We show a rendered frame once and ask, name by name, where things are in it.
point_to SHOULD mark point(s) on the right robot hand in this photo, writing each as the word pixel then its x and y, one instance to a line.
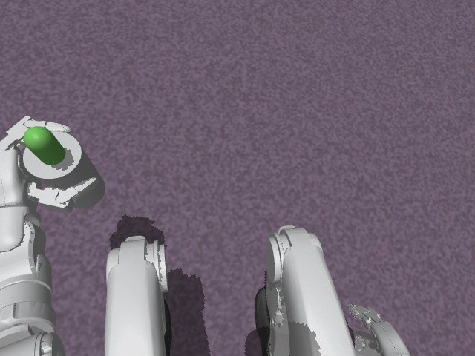
pixel 384 341

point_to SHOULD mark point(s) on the left robot arm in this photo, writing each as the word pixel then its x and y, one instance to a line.
pixel 27 320

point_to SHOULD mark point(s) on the left robot hand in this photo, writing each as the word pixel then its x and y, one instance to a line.
pixel 19 187

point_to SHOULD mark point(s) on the bottle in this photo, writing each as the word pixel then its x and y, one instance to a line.
pixel 58 160

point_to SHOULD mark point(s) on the right robot foot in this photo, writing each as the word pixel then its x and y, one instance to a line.
pixel 262 320

